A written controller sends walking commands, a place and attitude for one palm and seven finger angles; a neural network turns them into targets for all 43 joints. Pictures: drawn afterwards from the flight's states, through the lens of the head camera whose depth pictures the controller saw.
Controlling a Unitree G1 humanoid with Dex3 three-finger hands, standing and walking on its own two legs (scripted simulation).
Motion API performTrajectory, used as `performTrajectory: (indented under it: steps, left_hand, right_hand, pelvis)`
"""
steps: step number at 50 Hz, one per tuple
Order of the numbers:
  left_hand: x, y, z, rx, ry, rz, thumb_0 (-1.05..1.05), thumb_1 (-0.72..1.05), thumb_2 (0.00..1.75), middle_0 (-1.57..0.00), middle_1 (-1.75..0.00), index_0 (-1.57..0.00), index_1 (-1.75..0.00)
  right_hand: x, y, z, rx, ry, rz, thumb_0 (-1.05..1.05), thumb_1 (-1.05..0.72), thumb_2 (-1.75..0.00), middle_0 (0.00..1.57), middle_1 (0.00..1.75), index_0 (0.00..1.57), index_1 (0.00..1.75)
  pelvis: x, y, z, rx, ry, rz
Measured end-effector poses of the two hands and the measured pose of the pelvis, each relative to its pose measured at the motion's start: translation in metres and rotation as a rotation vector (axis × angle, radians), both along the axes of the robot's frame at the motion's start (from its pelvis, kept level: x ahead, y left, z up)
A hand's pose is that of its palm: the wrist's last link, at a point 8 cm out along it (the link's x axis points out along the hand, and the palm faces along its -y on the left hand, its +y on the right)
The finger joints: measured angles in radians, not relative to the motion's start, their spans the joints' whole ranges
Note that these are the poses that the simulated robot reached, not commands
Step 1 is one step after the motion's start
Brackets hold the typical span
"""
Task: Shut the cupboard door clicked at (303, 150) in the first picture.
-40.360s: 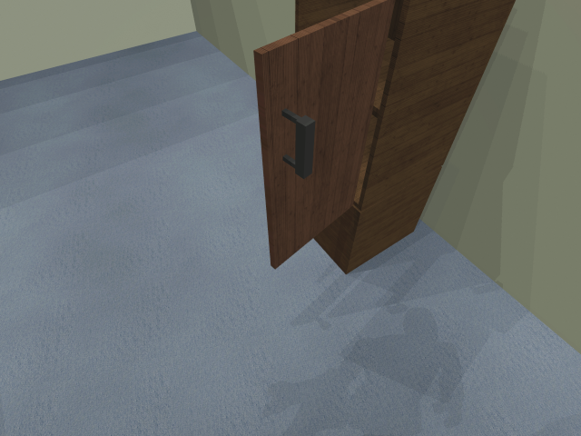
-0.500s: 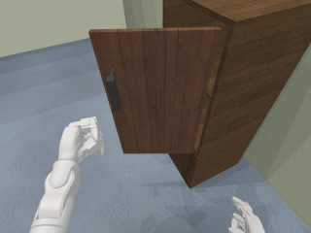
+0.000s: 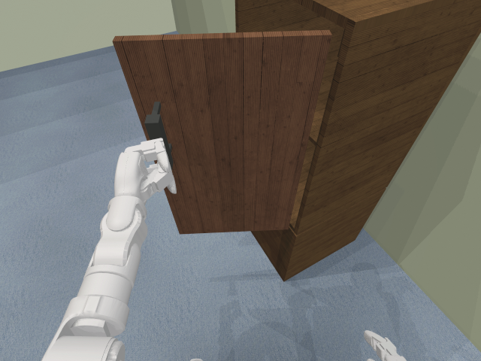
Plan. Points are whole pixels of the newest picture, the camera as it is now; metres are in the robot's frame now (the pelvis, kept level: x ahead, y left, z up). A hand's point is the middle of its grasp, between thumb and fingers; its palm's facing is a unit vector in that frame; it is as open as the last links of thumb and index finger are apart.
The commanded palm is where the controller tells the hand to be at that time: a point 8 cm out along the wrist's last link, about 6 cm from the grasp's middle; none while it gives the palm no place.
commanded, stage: bring the fist close to the handle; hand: left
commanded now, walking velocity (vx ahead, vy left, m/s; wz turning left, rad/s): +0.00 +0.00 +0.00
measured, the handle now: (161, 136) +0.49 +0.17 +0.10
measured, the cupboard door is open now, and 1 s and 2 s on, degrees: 64 55 40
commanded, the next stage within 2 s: push the door shut along its arc in 0.40 s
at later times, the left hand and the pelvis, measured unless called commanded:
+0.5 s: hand (176, 171) +0.40 +0.12 +0.10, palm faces +0.07 -1.00 -0.01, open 3.1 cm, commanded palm +0.37 +0.17 +0.11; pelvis +0.00 +0.00 +0.00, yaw -1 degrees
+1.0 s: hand (186, 147) +0.46 +0.12 +0.11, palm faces -0.04 -1.00 -0.03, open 3.1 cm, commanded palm +0.45 +0.17 +0.11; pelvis -0.01 +0.00 -0.01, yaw +0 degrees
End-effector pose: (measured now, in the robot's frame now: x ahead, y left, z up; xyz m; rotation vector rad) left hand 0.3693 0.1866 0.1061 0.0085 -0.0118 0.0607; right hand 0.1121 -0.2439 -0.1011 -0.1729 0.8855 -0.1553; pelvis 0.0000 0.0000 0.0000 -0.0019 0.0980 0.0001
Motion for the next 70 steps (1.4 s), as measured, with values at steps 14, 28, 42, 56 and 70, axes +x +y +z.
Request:
performTrajectory:
  steps: [14,28,42,56,70]
  left_hand:
    - [0.006,-0.007,-0.005,-0.001,-0.005,0.004,0.02,0.9,0.9,-1.3,-1.5,-1.3,-1.5]
    - [0.009,-0.012,-0.002,0.008,-0.006,-0.001,0.02,0.9,0.9,-1.3,-1.5,-1.3,-1.5]
    - [0.045,-0.018,0.002,0.031,0.018,-0.059,0.02,0.9,0.9,-1.31,-1.5,-1.3,-1.5]
    - [0.089,-0.016,0.0,0.01,0.03,-0.138,0.02,0.9,0.9,-1.3,-1.5,-1.3,-1.5]
    - [0.117,-0.014,0.001,0.005,0.046,-0.205,0.02,0.9,0.9,-1.3,-1.5,-1.3,-1.5]
  right_hand:
    - [-0.029,-0.002,-0.007,0.015,0.084,-0.053,0.01,-0.91,-0.9,0.2,0.3,0.2,0.3]
    - [-0.017,0.001,-0.004,0.015,0.044,-0.033,0.01,-0.91,-0.9,0.2,0.3,0.2,0.3]
    - [-0.043,-0.006,-0.014,-0.004,0.124,-0.057,0.01,-0.91,-0.9,0.2,0.3,0.2,0.3]
    - [-0.112,-0.019,-0.022,-0.038,0.316,-0.148,0.01,-0.91,-0.9,0.2,0.3,0.2,0.3]
    - [-0.13,-0.014,-0.022,-0.054,0.369,-0.179,0.01,-0.91,-0.9,0.2,0.3,0.2,0.3]
  pelvis:
    - [0.003,0.003,0.0,0.001,0.01,-0.019]
    - [-0.003,0.003,0.0,-0.003,0.006,-0.009]
    - [-0.008,0.001,-0.004,-0.006,0.036,0.0]
    - [-0.008,0.002,-0.011,-0.011,0.108,-0.009]
    - [-0.006,0.008,-0.017,-0.025,0.156,-0.008]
